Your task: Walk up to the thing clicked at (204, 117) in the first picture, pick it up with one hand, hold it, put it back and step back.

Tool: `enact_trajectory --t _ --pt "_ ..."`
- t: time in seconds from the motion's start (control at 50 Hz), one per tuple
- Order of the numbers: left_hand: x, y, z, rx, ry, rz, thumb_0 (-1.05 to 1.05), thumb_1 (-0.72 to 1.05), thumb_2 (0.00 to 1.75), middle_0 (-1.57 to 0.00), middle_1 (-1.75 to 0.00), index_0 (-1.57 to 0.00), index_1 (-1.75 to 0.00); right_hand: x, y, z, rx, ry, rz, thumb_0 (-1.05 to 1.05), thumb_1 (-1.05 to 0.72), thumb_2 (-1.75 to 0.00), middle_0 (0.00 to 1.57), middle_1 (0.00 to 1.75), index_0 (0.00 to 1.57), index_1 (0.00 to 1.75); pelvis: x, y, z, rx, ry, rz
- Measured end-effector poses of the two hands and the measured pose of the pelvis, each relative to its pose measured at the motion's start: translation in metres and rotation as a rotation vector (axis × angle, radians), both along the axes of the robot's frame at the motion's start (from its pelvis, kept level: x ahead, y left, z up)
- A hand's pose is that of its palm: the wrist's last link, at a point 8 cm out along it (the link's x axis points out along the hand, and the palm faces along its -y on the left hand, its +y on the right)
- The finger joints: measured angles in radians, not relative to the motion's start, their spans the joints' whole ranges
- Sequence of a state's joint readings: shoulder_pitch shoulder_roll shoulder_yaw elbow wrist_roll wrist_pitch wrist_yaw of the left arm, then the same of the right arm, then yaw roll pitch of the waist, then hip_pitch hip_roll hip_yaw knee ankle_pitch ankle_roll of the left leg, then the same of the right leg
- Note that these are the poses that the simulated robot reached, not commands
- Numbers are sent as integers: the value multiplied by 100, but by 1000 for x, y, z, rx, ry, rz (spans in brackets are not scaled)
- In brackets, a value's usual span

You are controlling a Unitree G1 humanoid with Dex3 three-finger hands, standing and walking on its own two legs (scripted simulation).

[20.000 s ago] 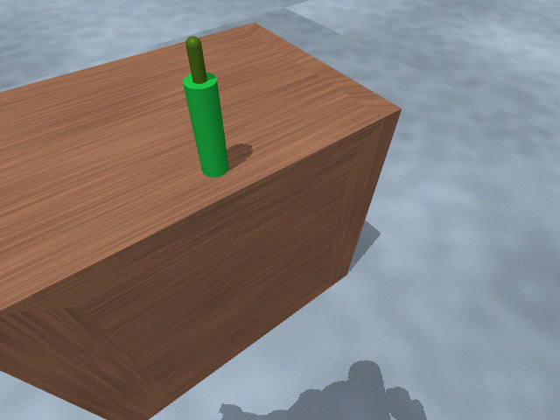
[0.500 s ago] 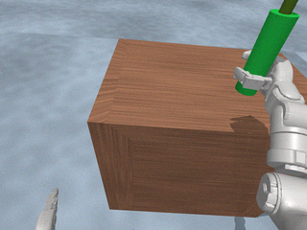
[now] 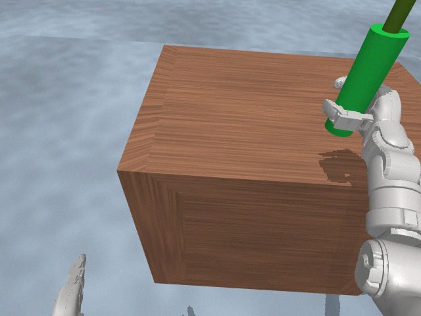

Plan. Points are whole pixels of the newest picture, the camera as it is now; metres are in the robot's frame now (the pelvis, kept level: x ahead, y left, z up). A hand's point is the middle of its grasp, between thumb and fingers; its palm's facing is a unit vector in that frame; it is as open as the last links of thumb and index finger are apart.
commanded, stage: crouch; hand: right
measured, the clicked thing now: (369, 69) +0.43 -0.24 +0.28
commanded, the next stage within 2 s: lower in 0.10 s
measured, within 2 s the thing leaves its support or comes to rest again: rests again in 1.48 s
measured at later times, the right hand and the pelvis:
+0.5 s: hand (333, 124) +0.44 -0.24 +0.16, palm faces +0.28 +0.96 +0.00, open 7.1 cm; pelvis +0.01 +0.00 +0.00, yaw +0 degrees
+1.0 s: hand (330, 135) +0.44 -0.24 +0.12, palm faces +0.28 +0.96 +0.00, open 7.1 cm; pelvis +0.01 -0.01 -0.01, yaw +1 degrees
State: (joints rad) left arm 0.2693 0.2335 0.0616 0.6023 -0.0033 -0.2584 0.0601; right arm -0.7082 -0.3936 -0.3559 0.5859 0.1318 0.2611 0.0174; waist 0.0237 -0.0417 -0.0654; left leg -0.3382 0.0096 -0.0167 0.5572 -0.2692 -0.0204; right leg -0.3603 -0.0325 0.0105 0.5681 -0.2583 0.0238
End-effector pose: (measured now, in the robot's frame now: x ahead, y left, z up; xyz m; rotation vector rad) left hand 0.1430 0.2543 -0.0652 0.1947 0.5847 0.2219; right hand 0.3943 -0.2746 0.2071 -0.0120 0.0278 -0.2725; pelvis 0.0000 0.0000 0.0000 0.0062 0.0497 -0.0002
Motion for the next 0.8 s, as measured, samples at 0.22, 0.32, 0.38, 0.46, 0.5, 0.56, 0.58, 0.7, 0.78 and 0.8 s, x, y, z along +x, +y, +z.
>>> enact_trajectory --t 0.22,0.32,0.38,0.46,0.5,0.56,0.58,0.7,0.78,0.8 --pt "4 2 -2 -4 36 4 -1 -54 5 -5 -4 -5 -5 10 -5 -12 5 3 -8 -2 8 -115 89 109 90 111 10 1 0 0 14 0" --pt "7 3 -3 -1 53 2 -1 -54 6 -5 -4 -5 -5 14 -6 -19 5 6 -4 -2 8 -115 89 109 90 111 11 1 -1 0 23 0" --pt "8 3 -3 -1 54 0 -1 -54 6 -5 -4 -5 -6 14 -6 -30 15 24 -1 -2 8 -115 89 109 90 110 11 1 -1 0 30 1" --pt "7 4 -1 3 54 6 -1 -55 6 -6 -4 -4 -6 13 -6 -46 23 40 -9 -2 8 -115 89 109 90 110 11 0 -1 0 35 2" --pt "6 5 1 9 55 10 -1 -55 6 -6 -4 -4 -6 12 -7 -51 23 34 -13 -2 8 -115 89 109 91 110 11 0 -2 0 35 3" --pt "4 5 0 16 71 15 -1 -55 6 -6 -4 -4 -6 12 -7 -56 22 18 -14 -2 8 -115 89 109 91 110 10 0 -3 1 39 3" --pt "3 5 0 18 75 19 -1 -55 6 -6 -4 -4 -6 13 -7 -58 22 15 -14 -2 8 -115 89 109 91 110 10 -1 -3 2 41 3" --pt "-1 3 -4 17 101 27 -1 -55 6 -5 -4 -4 -6 16 -9 -67 15 10 -12 -2 8 -115 89 109 91 110 8 -3 -5 6 57 9" --pt "-2 -2 -7 6 114 30 -1 -54 6 -5 -4 -4 -6 17 -11 -72 14 10 -14 -2 8 -115 89 109 91 110 8 -5 -5 8 65 11" --pt "-3 -2 -7 5 115 31 -1 -54 6 -5 -4 -4 -6 16 -12 -73 14 11 -15 -2 8 -115 89 109 91 110 8 -5 -6 8 66 11"
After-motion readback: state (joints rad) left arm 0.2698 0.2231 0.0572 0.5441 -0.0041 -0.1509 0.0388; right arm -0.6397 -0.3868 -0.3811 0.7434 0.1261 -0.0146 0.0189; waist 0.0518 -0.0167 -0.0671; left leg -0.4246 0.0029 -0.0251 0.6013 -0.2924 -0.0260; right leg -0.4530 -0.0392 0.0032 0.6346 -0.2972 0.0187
